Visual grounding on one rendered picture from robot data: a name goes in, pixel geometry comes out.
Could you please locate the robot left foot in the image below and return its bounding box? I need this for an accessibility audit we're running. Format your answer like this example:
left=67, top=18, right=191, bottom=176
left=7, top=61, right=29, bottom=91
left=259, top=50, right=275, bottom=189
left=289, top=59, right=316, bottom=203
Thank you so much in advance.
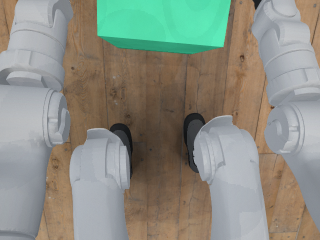
left=109, top=123, right=133, bottom=179

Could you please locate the carton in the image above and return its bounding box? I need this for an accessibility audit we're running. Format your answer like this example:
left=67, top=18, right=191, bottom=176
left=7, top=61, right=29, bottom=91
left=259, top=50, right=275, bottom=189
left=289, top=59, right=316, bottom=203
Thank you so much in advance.
left=97, top=0, right=231, bottom=55

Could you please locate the left robot forearm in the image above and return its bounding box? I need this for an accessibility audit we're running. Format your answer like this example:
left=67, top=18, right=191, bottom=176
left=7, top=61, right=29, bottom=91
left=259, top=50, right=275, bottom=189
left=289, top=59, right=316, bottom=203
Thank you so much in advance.
left=0, top=0, right=74, bottom=93

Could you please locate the robot left upper arm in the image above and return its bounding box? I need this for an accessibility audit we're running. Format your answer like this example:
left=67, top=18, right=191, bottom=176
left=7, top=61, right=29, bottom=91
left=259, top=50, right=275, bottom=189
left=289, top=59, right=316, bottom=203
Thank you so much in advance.
left=0, top=84, right=71, bottom=240

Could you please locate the left robot thigh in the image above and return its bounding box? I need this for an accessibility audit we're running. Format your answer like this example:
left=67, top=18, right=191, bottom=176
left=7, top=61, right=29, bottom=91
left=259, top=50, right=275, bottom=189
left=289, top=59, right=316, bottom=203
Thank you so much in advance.
left=71, top=138, right=130, bottom=240

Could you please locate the right robot forearm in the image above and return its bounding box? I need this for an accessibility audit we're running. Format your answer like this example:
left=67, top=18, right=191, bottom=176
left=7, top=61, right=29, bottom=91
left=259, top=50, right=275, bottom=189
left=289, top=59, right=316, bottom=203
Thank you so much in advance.
left=251, top=0, right=320, bottom=107

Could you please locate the robot right upper arm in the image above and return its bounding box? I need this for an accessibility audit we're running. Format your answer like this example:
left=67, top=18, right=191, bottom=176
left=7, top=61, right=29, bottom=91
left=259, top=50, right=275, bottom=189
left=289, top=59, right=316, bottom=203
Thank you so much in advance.
left=264, top=101, right=320, bottom=232

